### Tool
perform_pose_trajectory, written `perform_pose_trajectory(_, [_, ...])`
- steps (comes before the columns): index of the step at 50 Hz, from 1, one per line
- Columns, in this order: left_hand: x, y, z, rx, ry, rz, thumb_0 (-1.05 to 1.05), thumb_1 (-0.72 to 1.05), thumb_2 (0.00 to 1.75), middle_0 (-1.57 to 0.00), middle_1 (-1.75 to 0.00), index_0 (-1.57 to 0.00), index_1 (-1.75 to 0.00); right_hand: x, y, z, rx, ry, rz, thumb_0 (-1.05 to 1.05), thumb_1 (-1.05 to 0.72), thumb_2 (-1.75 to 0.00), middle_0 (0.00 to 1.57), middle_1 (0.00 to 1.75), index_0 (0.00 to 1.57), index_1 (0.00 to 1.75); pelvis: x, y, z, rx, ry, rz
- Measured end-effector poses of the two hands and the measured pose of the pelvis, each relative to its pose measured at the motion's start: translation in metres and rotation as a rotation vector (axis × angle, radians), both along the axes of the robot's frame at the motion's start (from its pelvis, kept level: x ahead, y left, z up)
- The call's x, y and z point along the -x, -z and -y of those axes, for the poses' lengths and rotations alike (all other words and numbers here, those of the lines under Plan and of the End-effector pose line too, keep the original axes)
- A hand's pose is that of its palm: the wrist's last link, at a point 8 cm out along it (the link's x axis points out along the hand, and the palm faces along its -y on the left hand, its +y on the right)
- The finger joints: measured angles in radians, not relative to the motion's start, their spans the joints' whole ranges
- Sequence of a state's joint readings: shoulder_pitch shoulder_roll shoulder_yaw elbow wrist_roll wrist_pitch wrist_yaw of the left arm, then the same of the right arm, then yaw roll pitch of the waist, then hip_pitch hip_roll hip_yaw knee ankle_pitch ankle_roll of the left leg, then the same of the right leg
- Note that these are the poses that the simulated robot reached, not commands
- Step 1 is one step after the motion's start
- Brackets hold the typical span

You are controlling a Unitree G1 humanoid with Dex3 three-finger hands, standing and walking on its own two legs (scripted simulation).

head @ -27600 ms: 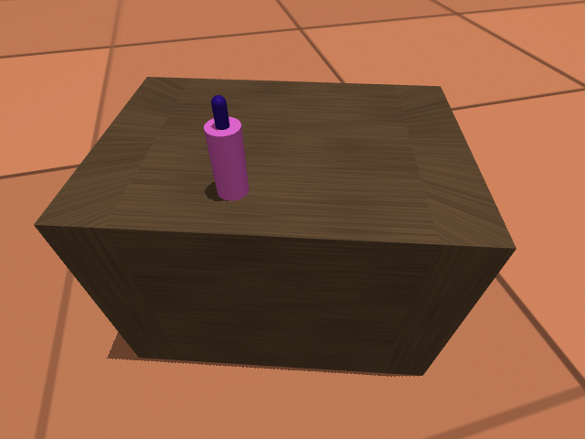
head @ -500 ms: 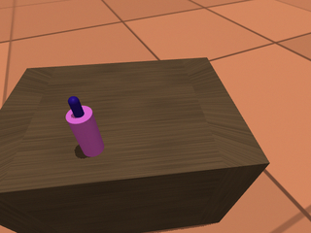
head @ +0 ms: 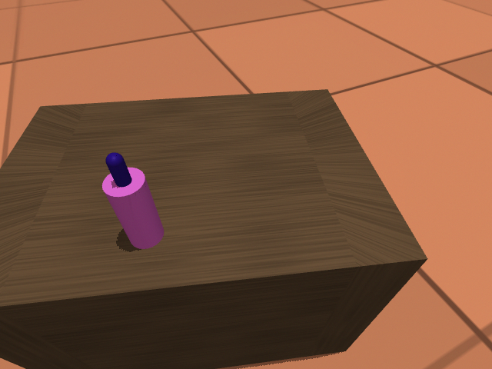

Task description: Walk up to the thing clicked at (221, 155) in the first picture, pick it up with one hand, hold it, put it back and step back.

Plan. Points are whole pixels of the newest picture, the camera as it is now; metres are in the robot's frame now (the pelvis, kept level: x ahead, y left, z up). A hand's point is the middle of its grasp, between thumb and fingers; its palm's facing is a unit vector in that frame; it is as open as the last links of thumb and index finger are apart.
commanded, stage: stand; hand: left
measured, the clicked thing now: (132, 200) +0.44 +0.23 +0.03
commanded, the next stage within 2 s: step back in 0.90 s
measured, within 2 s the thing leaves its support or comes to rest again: neither
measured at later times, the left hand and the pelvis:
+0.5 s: hand out of the picture +0.07 +0.25 -0.16, palm faces -0.04 -0.94 -0.34, open 7.4 cm; pelvis +0.00 +0.00 +0.00, yaw +0 degrees
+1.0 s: hand out of the picture +0.07 +0.26 -0.16, palm faces -0.01 -0.93 -0.36, open 7.4 cm; pelvis -0.01 +0.00 +0.00, yaw +0 degrees
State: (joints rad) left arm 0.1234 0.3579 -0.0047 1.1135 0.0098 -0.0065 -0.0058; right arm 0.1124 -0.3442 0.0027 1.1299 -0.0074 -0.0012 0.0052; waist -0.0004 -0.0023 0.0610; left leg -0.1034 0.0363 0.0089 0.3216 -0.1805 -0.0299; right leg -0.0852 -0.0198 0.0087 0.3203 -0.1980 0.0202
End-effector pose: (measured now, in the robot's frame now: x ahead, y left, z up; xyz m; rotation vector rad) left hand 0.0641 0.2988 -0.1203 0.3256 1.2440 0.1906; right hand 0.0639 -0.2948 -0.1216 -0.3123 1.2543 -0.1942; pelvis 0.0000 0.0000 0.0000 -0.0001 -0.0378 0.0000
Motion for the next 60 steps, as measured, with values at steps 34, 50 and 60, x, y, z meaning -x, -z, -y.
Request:
perform_pose_trajectory(34, [0.002, 0.0, 0.002, 0.001, 0.002, -0.001, 0.01, 0.9, 0.9, -0.2, -0.3, -0.21, -0.3, 0.001, 0.0, 0.002, 0.0, 0.004, 0.0, 0.01, -0.91, -0.9, 0.21, 0.3, 0.21, 0.3, 0.0, 0.0, 0.001, 0.0, -0.001, 0.0])
perform_pose_trajectory(50, [-0.001, 0.002, -0.006, -0.013, -0.023, 0.016, 0.01, 0.9, 0.9, -0.2, -0.3, -0.21, -0.3, -0.001, 0.002, 0.007, 0.008, 0.012, 0.008, 0.01, -0.91, -0.9, 0.21, 0.3, 0.21, 0.3, 0.012, 0.005, 0.001, 0.003, 0.001, -0.003])
perform_pose_trajectory(60, [0.005, 0.013, -0.028, -0.035, 0.024, 0.053, 0.01, 0.9, 0.9, -0.2, -0.3, -0.21, -0.3, 0.021, 0.007, 0.013, 0.067, 0.009, 0.022, 0.01, -0.91, -0.9, 0.21, 0.3, 0.21, 0.3, 0.051, 0.022, -0.016, 0.007, 0.0, 0.003])
